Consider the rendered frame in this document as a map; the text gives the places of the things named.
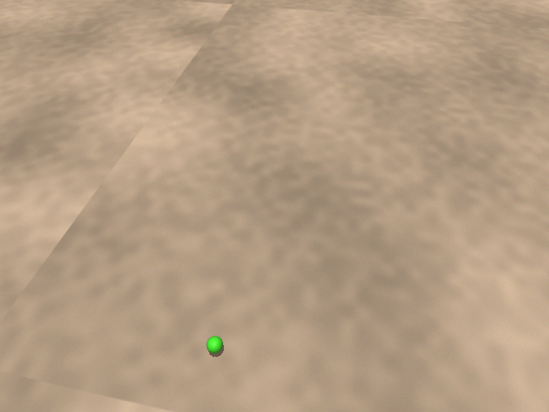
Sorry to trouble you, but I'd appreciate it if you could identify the ball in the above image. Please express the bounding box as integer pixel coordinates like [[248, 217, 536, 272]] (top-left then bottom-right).
[[207, 336, 223, 354]]

